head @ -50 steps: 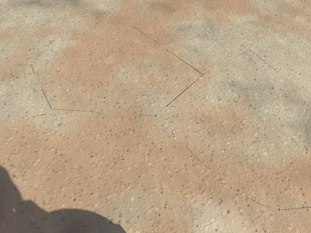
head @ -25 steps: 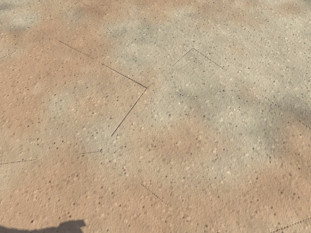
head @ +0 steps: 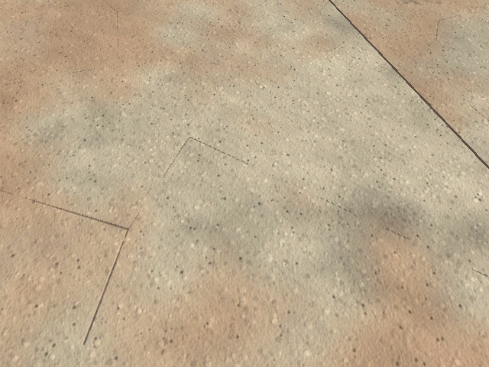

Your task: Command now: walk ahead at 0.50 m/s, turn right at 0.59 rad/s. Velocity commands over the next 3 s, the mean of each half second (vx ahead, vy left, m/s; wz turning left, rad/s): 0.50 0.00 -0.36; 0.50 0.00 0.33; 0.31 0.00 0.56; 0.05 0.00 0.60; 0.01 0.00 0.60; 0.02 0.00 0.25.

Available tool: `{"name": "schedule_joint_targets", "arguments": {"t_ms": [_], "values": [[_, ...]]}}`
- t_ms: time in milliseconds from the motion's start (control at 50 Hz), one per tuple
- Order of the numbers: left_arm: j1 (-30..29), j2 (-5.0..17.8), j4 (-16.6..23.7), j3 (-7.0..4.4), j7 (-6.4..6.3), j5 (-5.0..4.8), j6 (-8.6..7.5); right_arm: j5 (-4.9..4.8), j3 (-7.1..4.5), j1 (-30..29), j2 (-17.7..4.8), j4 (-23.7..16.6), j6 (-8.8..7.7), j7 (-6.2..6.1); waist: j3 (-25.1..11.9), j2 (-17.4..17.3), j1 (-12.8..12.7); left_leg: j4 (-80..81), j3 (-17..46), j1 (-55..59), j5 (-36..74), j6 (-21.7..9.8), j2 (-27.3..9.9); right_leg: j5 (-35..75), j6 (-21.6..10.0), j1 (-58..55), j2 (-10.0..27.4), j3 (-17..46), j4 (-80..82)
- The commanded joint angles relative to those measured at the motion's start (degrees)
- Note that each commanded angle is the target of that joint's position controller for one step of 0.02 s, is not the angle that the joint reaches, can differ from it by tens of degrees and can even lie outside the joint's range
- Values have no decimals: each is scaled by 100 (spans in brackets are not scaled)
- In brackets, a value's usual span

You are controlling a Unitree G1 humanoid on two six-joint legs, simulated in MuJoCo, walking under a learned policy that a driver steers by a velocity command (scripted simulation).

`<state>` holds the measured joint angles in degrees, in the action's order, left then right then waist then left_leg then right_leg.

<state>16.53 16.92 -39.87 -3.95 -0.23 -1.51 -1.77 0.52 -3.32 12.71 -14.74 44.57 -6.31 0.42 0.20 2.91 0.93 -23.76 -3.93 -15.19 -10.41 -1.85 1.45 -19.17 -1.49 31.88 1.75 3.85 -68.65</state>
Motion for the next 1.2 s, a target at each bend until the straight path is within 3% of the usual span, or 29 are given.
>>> {"name": "schedule_joint_targets", "arguments": {"t_ms": [20, 160, 260, 300, 340, 360, 380, 400, 420, 440, 460, 480, 520, 580, 700, 800, 860, 880, 900, 920, 940, 960, 980, 1000, 1020, 1040, 1080, 1140, 1200], "values": [[-59, 236, 540, -86, 11, 7, -4, -13, -184, -24, -706, -196, -116, 10, 19, -800, -45, 1430, 1271, 638, 767, -963, -1622, 472, 56, 964, 487, 251, 146], [-1073, 16, 805, 15, 161, 42, -92, -53, -226, 306, -962, 115, -10, -36, 180, -615, 293, 1421, 83, 1072, 1523, -784, -1494, 2065, 52, 874, 398, -103, 2218], [-1731, 33, 1119, 47, 308, 7, -146, -217, -259, 727, -1207, 386, 144, 0, 484, -673, 406, 1257, 34, 1705, 1737, -764, -1821, 1375, -184, 660, 177, -470, 3231], [-1491, 216, 1122, -35, 321, 54, -155, -263, -283, 679, -1342, 445, 208, -20, 268, -857, 120, 678, -92, 1934, 3285, -670, -1866, 862, -400, 33, -84, -689, 3522], [34, 696, 673, -312, 249, 92, -142, -245, -218, 649, -1258, 470, 253, -71, -678, -774, -713, -1213, -531, 1291, 4311, -378, -1500, 1442, -707, -2395, -444, -839, 3979], [1042, 1229, 500, -464, 127, 121, -90, -40, -67, 642, -907, 271, 203, -75, -1490, 79, -1046, -3179, -633, -265, 2085, -121, -1187, 1968, -1089, -4318, 762, 731, 3721], [896, 1602, 523, -439, 134, 136, -123, -30, 127, 1239, -318, 156, 50, 10, -2212, 1256, -435, -4902, 91, -2212, -2352, 126, -163, 1126, -2043, -5547, 2065, 3661, 4556], [983, 1045, 513, -317, 168, 133, -171, -256, -30, 729, -946, 207, -62, 66, -2170, 512, -801, -5431, 861, -2731, -2243, 69, -376, 858, -1917, -5356, 2022, 3688, 4884], [658, 852, 466, -237, 179, 129, -211, -367, -59, 243, -1014, 4, -98, 81, -1273, 456, -717, -5361, 732, -3062, -1754, 15, -605, 1373, -1669, -4639, 1777, 2662, 4921], [272, 682, 468, -177, 190, 96, -229, -275, -38, 84, -920, 9, -97, 42, -840, 54, -495, -4974, 693, -2863, -1255, 12, -845, 1881, -1473, -3818, 1486, 1968, 4997], [-39, 522, 489, -131, 209, 120, -244, -164, -66, 58, -900, 34, -63, 19, -555, 12, -294, -4628, 685, -2575, -962, 49, -972, 2237, -1376, -3150, 1271, 1519, 5169], [-221, 374, 501, -90, 209, 163, -277, -171, -76, 270, -850, 108, 22, 35, -493, 69, -88, -4485, 755, -2231, -731, 71, -1077, 2307, -1324, -2761, 1155, 1217, 5388], [-290, 400, 394, -111, 199, 169, -389, -195, -52, 511, -624, 207, 186, 39, -416, 79, 82, -4293, 740, -2011, -450, 167, -1082, 2418, -1376, -2374, 1160, 855, 5753], [-160, 481, 157, -151, 129, 236, -481, -181, -52, 119, -540, 89, 298, -6, -26, -2, 16, -3720, 933, -2457, 245, 288, -1022, 2478, -1296, -2246, 1137, 266, 6055], [17, 615, -138, -178, 14, 207, -477, -161, -3, -753, -375, -193, 242, 128, 322, -15, -332, -1919, 745, -2506, 1786, 195, -728, 2289, -917, -2632, 1072, -657, 6220], [289, 747, -433, -246, -43, 102, -324, -155, 31, -1308, -351, -613, 231, 303, 497, -26, -520, -1268, 431, -2830, 1093, -72, -628, 2887, -760, -3670, 1404, -935, 5760], [85, 983, -406, -307, -126, 76, -188, -155, -81, -935, -574, -725, 261, 364, 57, 260, -199, -1227, -103, -1945, 172, -376, -174, 5406, -526, -3895, 1398, -1210, 4720], [6, 1031, -388, -312, -159, 74, -131, -160, -195, -310, -767, -610, 278, 350, -316, 275, 162, -1118, -262, -1091, 96, -527, 90, 6126, -404, -3761, 1275, -1351, 3830], [-4, 967, -360, -269, -191, 66, -118, -168, -376, 591, -1101, -407, 292, 280, -803, 88, 623, -822, -127, 353, 447, -755, 252, 5791, -196, -3096, 1017, -1487, 2528], [202, 571, -219, -113, -187, 242, -194, -183, -527, 1292, -1682, -316, 341, 142, -1398, -988, 720, -791, 1692, 2065, 899, -1193, -931, 2913, 64, -1530, 606, -1511, 583], [606, 39, 17, 77, -75, 236, -396, -185, -509, 1057, -1887, -470, 273, 179, -2208, -2013, 168, 230, 5089, 3731, -126, -2410, -2110, -1410, 354, 666, -661, -444, -1253], [-1, 608, 44, -30, 33, 47, -598, -162, -399, 1155, -1414, -504, 258, 195, -2190, -1180, 606, 592, 4906, 3750, -599, -2096, -1995, -1184, 175, 1273, -278, 408, -1445], [-435, 678, 193, -34, 70, -85, -678, -157, -333, 952, -1142, -513, 235, 173, -1394, -888, 571, 593, 4006, 3068, -426, -1833, -1786, -735, 48, 1488, -48, 274, -1157], [-564, 584, 202, -12, 31, 9, -701, -162, -291, 574, -1039, -584, 224, 169, -810, -246, 281, 628, 3353, 2091, 168, -1639, -1543, -330, 30, 1276, 218, 201, -579], [-611, 662, 184, -71, -19, 159, -661, -142, -232, 255, -836, -670, 226, 147, -561, -219, 89, 711, 2901, 1404, 755, -1538, -1348, -120, 73, 905, 382, 161, -86], [-502, 661, 190, -96, -15, 195, -587, -79, -201, 111, -791, -772, 234, 122, -447, -382, -80, 845, 2714, 936, 1098, -1532, -1220, 17, 116, 564, 453, 171, 92], [-359, 531, 189, -85, -29, 240, -461, -90, -225, 75, -851, -808, 218, 78, -364, -480, -202, 999, 2428, 482, 1619, -1590, -1090, 154, 278, 378, 454, 63, 514], [-810, 378, 333, -28, -71, 275, -381, -115, -281, 228, -1054, -757, 226, -34, -123, -514, -118, 1013, 1965, 93, 2287, -1461, -858, 921, 515, 437, 303, -92, 1526], [-1344, 208, 429, 40, -44, 273, -414, -164, -313, 398, -1094, -671, 369, -140, -210, -744, 83, 561, 1524, -112, 2931, -1028, -428, 1963, 556, -161, -127, -238, 2879]]}}
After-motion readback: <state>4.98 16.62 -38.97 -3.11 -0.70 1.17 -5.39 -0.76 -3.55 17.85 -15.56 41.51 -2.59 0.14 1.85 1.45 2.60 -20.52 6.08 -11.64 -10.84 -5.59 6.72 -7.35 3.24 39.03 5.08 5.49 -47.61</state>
